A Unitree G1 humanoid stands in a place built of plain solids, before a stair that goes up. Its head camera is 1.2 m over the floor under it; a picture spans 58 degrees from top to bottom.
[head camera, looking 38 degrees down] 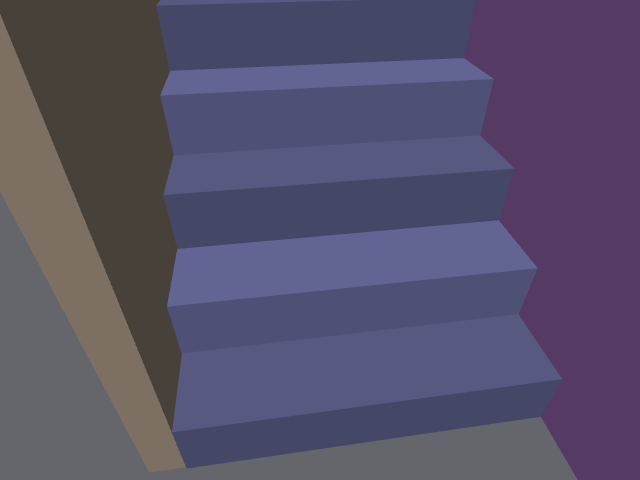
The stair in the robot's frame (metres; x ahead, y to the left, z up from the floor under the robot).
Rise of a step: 0.19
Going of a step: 0.24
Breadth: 1.02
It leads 8 degrees to the left of straight ahead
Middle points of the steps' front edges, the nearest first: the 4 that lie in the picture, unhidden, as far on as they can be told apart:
0.61 -0.15 0.19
0.84 -0.11 0.38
1.08 -0.08 0.57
1.31 -0.04 0.76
